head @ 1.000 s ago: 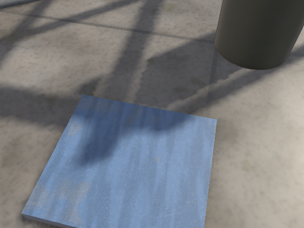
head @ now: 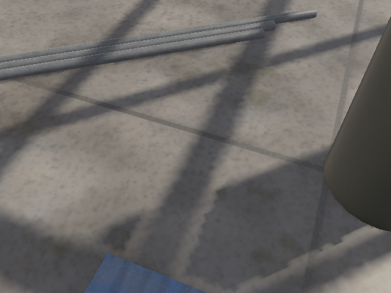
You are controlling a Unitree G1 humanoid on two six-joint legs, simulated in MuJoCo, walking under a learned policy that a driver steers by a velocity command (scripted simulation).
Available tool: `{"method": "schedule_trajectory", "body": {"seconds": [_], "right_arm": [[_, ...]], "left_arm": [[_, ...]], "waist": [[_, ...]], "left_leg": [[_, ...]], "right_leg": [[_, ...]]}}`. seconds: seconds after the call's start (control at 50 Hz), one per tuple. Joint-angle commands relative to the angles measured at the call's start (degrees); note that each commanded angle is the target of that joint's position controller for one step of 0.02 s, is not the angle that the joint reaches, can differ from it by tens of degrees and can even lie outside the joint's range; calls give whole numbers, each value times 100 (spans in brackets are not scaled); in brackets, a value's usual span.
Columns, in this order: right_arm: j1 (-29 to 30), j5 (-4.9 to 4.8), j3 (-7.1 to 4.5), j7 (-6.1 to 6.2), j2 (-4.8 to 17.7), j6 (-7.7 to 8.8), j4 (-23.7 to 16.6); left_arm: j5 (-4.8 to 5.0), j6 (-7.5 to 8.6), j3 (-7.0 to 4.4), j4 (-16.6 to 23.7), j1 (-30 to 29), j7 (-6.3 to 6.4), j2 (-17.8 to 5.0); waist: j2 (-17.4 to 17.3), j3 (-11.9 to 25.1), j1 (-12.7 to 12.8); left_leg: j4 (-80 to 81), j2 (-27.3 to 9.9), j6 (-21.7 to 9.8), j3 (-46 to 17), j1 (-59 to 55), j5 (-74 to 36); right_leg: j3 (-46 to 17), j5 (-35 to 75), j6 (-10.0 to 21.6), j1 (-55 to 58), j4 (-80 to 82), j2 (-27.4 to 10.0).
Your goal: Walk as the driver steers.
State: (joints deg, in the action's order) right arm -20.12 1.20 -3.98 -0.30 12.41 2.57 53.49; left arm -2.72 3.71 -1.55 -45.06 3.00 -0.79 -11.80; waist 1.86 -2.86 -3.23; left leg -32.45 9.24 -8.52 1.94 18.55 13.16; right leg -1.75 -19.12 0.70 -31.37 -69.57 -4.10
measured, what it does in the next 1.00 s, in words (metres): walks ahead, turning left: right foot, then left foot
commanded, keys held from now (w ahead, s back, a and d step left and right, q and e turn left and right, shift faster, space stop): w+q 0.88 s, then w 0.12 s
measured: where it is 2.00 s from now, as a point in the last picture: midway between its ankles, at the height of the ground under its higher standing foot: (110, 175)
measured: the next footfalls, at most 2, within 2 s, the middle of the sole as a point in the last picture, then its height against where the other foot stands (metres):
right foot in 0.34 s outside the picture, level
left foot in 0.88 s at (148, 281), level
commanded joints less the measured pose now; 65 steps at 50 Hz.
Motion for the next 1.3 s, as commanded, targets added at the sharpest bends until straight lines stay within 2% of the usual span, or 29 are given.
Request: {"method": "schedule_trajectory", "body": {"seconds": [0.02, 0.14, 0.22, 0.26, 0.3, 0.32, 0.34, 0.36, 0.38, 0.4, 0.42, 0.44, 0.48, 0.56, 0.66, 0.74, 0.78, 0.82, 0.86, 0.88, 0.9, 0.92, 0.94, 0.96, 0.98, 1.02, 1.06, 1.18, 1.3], "right_arm": [[-65, -39, -200, 68, 946, 253, -413], [-602, -117, -254, 47, 918, 184, -518], [-609, -29, -282, 39, 966, 113, -668], [-291, 9, -304, 42, 1066, 108, -855], [136, 10, -339, 34, 1228, 144, -1061], [263, -23, -318, -8, 1175, 188, -1112], [178, -79, -180, -33, 701, 222, -1320], [-717, -244, -83, -10, 290, 215, -1494], [-640, -91, -119, 51, 805, 123, -1270], [-128, -9, -147, 14, 955, 74, -1290], [215, 18, -145, -55, 932, 46, -1352], [279, 40, -130, -138, 852, -7, -1382], [280, 61, -91, -257, 771, -150, -1410], [784, 86, -45, -325, 703, -241, -1614], [1699, 68, 96, -410, 496, -214, -1850], [2328, 65, 167, -488, 453, -197, -2064], [2210, 111, 127, -457, 576, -200, -2059], [1934, 161, 79, -381, 665, -222, -1991], [867, 203, -34, -296, 831, -163, -1667], [-196, 267, -180, -214, 1163, -129, -1336], [-106, 158, -306, -130, 1754, -139, -1378], [-568, -71, -273, -62, 1611, -163, -1386], [-273, -97, -219, 17, 1435, -143, -1287], [-41, -93, -145, 19, 1181, -115, -1224], [188, -77, -73, 10, 1006, -58, -1212], [262, -106, 11, 8, 867, 72, -1090], [143, -122, -21, -6, 1033, 159, -865], [-157, -115, 11, -23, 1060, 233, -585], [-607, 41, 5, 158, 1160, 304, -315]], "left_arm": [[55, -97, -101, 344, 273, 51, -610], [81, -144, -57, 916, -713, -38, -511], [163, -97, -34, 1193, -946, -77, -505], [188, -35, -86, 1167, -516, -58, -632], [187, 34, -236, 922, 521, 12, -920], [147, 99, -323, 758, 1240, 75, -1110], [7, 147, -420, 725, 2147, 181, -1547], [-103, 104, -472, 849, 1845, 194, -2013], [-37, 41, -455, 900, 1546, 176, -1558], [14, 39, -310, 973, 1210, 151, -1012], [36, 56, -236, 929, 1076, 107, -775], [46, 85, -214, 839, 1152, 92, -751], [132, 195, -235, 672, 1372, 63, -794], [194, 305, -279, 416, 1809, 16, -923], [202, 223, -252, 192, 2005, 44, -930], [194, 145, -300, -25, 2320, 98, -1129], [154, 107, -322, -84, 2272, 137, -1223], [157, 24, -344, -122, 2261, 176, -1373], [188, -99, -356, -110, 2197, 203, -1521], [176, -111, -357, 39, 2008, 217, -1535], [161, -96, -193, 451, 2364, 47, -814], [120, -37, -239, 615, 1647, 68, -1146], [240, 41, -199, 690, 1394, 46, -1100], [252, 77, -164, 585, 1468, 35, -1076], [188, 36, -188, 511, 1507, 8, -1111], [58, -172, -199, 426, 1640, -12, -992], [69, -270, -184, 528, 1376, -55, -831], [130, -249, -216, 712, 453, -133, -813], [141, -152, -215, 833, -343, -219, -847]], "waist": [[42, 270, 267], [-237, 205, -204], [-613, 193, -298], [-761, 293, -47], [-691, 545, 503], [-356, 879, 929], [457, 1733, 1193], [1791, 1992, 455], [1024, 1524, 444], [137, 815, 450], [-175, 477, 428], [23, 340, 361], [343, 234, 310], [259, 233, 346], [281, -49, 524], [297, -200, 710], [345, -108, 565], [422, 129, 388], [398, 715, -78], [-13, 1204, -598], [-1614, 1731, -49], [-761, 1954, -430], [-521, 1247, -261], [-252, 819, -19], [-70, 520, 191], [-148, 359, 410], [-289, 225, 465], [-392, -40, 255], [-264, -512, -72]], "left_leg": [[2052, -1800, -991, -2555, -269, -924], [2008, -1513, -708, -2193, -1495, -1308], [1595, -1381, -544, -2076, -1499, -2034], [1311, -1375, -343, -2143, -1144, -2292], [525, -1286, -92, -2297, -824, -2836], [-577, -992, 57, -2032, -658, -2823], [-2314, -656, 209, -1543, -5, -1171], [-3550, -7, 390, -973, 1640, 2004], [-4195, -498, 345, -868, 2266, 1488], [-4162, -757, 363, -849, 2181, 873], [-3938, -922, 414, -809, 2022, 543], [-3724, -1077, 460, -805, 1894, 433], [-3535, -1172, 546, -690, 1791, 239], [-3367, -1236, 613, -585, 2397, -293], [-1748, -1225, 602, -145, 2197, -1327], [-803, -1172, 402, 262, 1995, -1144], [-685, -1108, 189, 310, 1768, -865], [-503, -670, -41, 665, 960, -44], [8, -263, -369, 647, -539, 292], [431, -641, -660, -103, -2085, 233], [518, -2501, -1511, -3042, -4292, -238], [1115, -2727, -1555, -3799, -4138, -1243], [1283, -2653, -1385, -2972, -3490, -1874], [1439, -2488, -1222, -2608, -2705, -2243], [1648, -2266, -985, -2185, -2130, -2234], [2003, -2002, -830, -1751, -1352, -2368], [2285, -1792, -795, -1464, -1149, -2289], [2435, -1556, -523, -1021, -1276, -1744], [2160, -1864, -295, -700, -2111, -1399]], "right_leg": [[-91, 496, -167, -310, 713, -293], [76, 1539, -284, -959, 2371, -38], [195, 1403, -349, -428, 3081, 286], [179, 1286, -277, 450, 3356, 411], [183, 1000, -127, 1774, 3863, 613], [88, 1038, 5, 2611, 4275, 457], [-1308, -388, 283, 3824, 4606, -941], [-3959, -347, 905, 4742, 5338, -2221], [-4394, -1316, 1209, 4115, 5552, -2140], [-3392, -1213, 1155, 3323, 5630, -1851], [-2469, -328, 1026, 2812, 5644, -1527], [-1804, 399, 891, 2550, 5703, -1277], [-1077, 1288, 754, 2368, 5875, -1025], [-226, 2947, 801, 2800, 5918, -1060], [723, 3095, 653, 2739, 6009, -786], [994, 3333, 616, 3312, 5935, -981], [1241, 4292, 553, 3702, 5536, -1097], [1518, 6009, 482, 3724, 4712, -1076], [1596, 6236, 462, 3295, 2930, -1055], [1636, 4812, 291, 2148, 1296, -860], [1450, -1117, -90, -802, -795, 230], [376, -944, -113, -1292, -976, 385], [94, -333, -90, -1295, -508, 12], [96, -199, -86, -906, 65, -145], [34, -70, -77, -547, 627, -299], [42, 100, -132, 113, 1158, -292], [126, 539, -189, 77, 1582, -229], [133, 2503, -102, -302, 2810, -172], [-97, 3041, 262, -620, 3867, -7]]}}
Keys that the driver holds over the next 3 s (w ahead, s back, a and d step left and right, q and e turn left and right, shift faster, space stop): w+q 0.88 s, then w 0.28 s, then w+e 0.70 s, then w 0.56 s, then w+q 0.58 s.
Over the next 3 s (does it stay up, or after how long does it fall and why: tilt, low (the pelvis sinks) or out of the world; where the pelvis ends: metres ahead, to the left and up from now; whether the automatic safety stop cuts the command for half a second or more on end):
stays up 1.55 0.45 -0.07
